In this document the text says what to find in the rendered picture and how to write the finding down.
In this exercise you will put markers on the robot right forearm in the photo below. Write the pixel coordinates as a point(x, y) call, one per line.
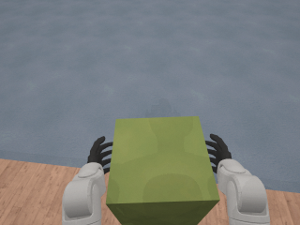
point(246, 196)

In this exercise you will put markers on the robot left forearm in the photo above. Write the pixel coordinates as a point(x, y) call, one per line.
point(81, 201)

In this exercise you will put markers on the robot right hand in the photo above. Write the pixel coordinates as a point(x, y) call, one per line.
point(221, 153)

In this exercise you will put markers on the carton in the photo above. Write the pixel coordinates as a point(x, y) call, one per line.
point(160, 172)

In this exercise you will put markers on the robot left hand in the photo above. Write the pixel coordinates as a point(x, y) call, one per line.
point(96, 155)

